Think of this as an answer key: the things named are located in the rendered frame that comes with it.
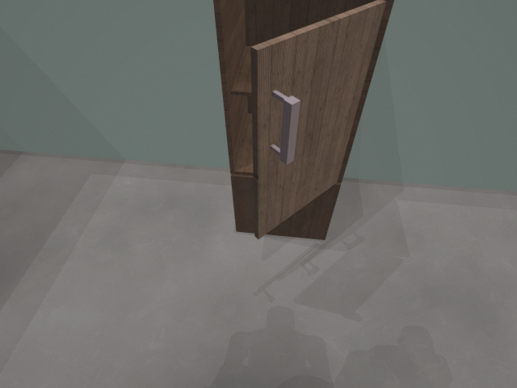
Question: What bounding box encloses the cupboard door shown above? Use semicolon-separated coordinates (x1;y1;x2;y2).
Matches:
250;0;387;239

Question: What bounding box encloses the handle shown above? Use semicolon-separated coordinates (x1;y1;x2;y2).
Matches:
270;90;301;165

